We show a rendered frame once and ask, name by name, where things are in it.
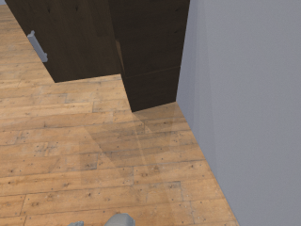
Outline handle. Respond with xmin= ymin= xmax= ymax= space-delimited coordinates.
xmin=27 ymin=30 xmax=48 ymax=62

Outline cupboard door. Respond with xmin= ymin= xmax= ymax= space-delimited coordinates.
xmin=5 ymin=0 xmax=122 ymax=83

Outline robot left thigh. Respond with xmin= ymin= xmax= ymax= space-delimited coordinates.
xmin=103 ymin=213 xmax=135 ymax=226

